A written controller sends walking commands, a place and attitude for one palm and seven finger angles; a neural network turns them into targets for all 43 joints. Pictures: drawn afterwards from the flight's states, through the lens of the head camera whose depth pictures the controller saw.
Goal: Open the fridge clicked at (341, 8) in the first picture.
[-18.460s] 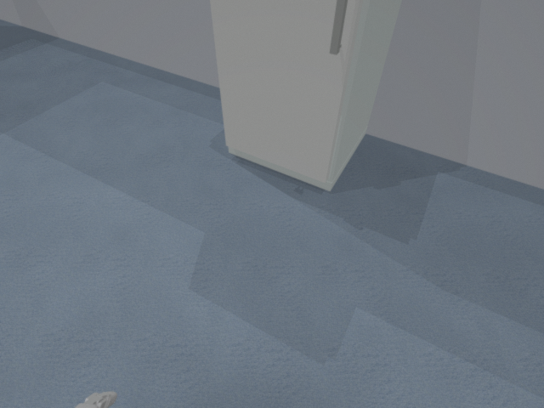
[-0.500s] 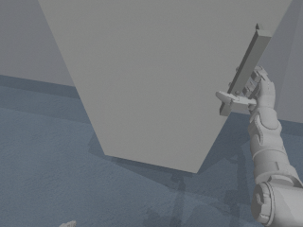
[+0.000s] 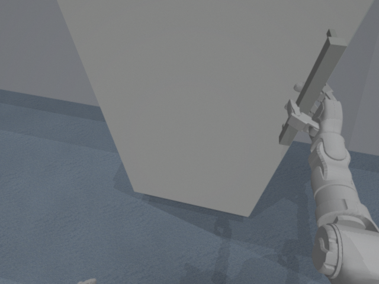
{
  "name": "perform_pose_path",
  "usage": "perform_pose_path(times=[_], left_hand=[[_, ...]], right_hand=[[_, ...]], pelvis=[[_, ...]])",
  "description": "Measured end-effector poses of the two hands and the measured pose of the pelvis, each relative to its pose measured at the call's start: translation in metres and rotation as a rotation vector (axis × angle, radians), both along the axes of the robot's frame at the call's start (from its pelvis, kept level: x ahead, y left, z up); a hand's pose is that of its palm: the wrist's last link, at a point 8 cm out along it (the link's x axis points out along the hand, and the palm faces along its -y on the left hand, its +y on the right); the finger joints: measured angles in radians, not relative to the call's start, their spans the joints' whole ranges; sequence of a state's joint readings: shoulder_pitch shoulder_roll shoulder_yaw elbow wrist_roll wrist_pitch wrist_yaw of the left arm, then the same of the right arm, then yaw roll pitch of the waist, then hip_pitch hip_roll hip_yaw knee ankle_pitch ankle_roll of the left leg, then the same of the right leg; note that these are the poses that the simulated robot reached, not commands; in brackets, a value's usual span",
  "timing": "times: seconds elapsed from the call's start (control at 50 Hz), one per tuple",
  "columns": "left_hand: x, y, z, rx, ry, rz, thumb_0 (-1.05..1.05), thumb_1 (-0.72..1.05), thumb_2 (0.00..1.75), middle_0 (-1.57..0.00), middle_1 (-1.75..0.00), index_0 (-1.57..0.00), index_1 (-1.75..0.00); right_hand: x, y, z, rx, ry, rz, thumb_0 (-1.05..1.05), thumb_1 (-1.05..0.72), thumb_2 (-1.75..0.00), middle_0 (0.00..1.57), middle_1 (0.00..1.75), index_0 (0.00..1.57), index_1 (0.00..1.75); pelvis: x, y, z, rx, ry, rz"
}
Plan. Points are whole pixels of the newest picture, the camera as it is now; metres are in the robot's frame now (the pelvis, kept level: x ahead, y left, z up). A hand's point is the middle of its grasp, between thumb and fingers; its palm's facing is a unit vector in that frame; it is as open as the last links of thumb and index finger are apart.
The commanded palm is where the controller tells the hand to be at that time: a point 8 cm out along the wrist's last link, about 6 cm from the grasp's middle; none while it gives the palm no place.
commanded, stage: grip the handle and tug to test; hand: right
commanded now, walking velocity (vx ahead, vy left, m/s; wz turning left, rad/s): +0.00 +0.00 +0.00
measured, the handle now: (304, 95) +0.51 -0.18 +0.14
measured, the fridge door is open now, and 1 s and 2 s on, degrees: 0 0 14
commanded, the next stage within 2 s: pull the door a little, standing still in 0.54 s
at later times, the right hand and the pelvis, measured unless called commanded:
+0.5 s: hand (294, 114) +0.46 -0.15 +0.13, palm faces +0.07 +1.00 +0.02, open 6.1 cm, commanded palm +0.41 -0.22 +0.13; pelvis +0.00 +0.00 +0.00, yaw +1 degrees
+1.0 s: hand (293, 115) +0.46 -0.15 +0.13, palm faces +0.10 +0.99 +0.02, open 6.1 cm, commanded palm +0.38 -0.20 +0.13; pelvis +0.04 +0.00 +0.01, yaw +2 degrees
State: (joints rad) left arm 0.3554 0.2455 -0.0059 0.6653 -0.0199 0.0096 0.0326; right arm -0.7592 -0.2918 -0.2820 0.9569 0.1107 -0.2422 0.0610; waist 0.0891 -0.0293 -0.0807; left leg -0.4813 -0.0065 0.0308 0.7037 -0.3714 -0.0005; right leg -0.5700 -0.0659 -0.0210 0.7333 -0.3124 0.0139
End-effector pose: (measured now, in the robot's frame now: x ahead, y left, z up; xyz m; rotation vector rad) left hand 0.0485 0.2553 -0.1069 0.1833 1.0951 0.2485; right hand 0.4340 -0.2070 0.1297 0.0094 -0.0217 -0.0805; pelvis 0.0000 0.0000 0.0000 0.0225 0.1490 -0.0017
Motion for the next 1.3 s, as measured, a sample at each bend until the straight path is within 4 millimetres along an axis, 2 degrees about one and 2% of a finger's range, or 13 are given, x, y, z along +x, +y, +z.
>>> perform_pose_path(times=[0.38,0.58,0.88,1.08,1.16,1.24,1.3], left_hand=[[-0.013,0.004,0.001,0.011,0.013,0.019,0.0,0.9,0.89,-0.2,-0.3,-0.2,-0.3],[0.0,0.001,0.005,0.001,-0.013,0.03,0.01,0.9,0.89,-0.2,-0.3,-0.2,-0.3],[0.05,-0.007,0.009,-0.025,-0.073,-0.023,0.01,0.9,0.89,-0.2,-0.3,-0.2,-0.3],[0.087,-0.012,0.018,-0.063,-0.148,-0.01,0.01,0.9,0.89,-0.2,-0.3,-0.2,-0.3],[0.109,-0.014,0.025,-0.072,-0.175,-0.012,0.01,0.9,0.89,-0.2,-0.3,-0.2,-0.3],[0.139,-0.017,0.036,-0.079,-0.223,-0.019,0.01,0.9,0.89,-0.2,-0.3,-0.2,-0.3],[0.166,-0.02,0.04,-0.039,-0.239,-0.058,0.01,0.9,0.89,-0.2,-0.3,-0.2,-0.3]], right_hand=[[0.001,0.001,-0.001,0.004,0.001,0.003,0.0,-0.62,-0.82,0.39,1.39,0.38,1.37],[0.0,0.001,-0.001,0.009,-0.002,0.009,0.0,-0.63,-0.79,0.37,1.4,0.37,1.36],[-0.002,0.004,-0.001,0.012,0.001,-0.017,0.0,-0.66,-0.81,0.33,1.4,0.35,1.37],[-0.01,0.005,0.0,0.002,0.007,-0.011,0.01,-0.71,-0.76,0.24,1.39,0.25,1.35],[-0.02,0.007,0.001,0.002,0.016,0.006,0.01,-0.72,-0.75,0.2,1.36,0.21,1.32],[-0.041,0.01,0.003,0.005,0.024,0.018,0.01,-0.71,-0.74,0.19,1.33,0.2,1.32],[-0.05,0.01,0.005,-0.103,-0.002,0.036,0.0,-0.65,-0.73,0.24,1.34,0.22,1.33]], pelvis=[[-0.005,0.0,0.0,0.0,0.006,0.007],[0.004,-0.001,0.002,-0.003,0.002,0.019],[0.023,-0.003,0.004,-0.004,0.003,0.012],[0.049,-0.004,0.01,-0.011,-0.006,0.04],[0.065,-0.004,0.014,-0.01,-0.014,0.052],[0.086,-0.005,0.02,-0.007,-0.02,0.078],[0.096,-0.005,0.022,-0.01,-0.038,0.066]])
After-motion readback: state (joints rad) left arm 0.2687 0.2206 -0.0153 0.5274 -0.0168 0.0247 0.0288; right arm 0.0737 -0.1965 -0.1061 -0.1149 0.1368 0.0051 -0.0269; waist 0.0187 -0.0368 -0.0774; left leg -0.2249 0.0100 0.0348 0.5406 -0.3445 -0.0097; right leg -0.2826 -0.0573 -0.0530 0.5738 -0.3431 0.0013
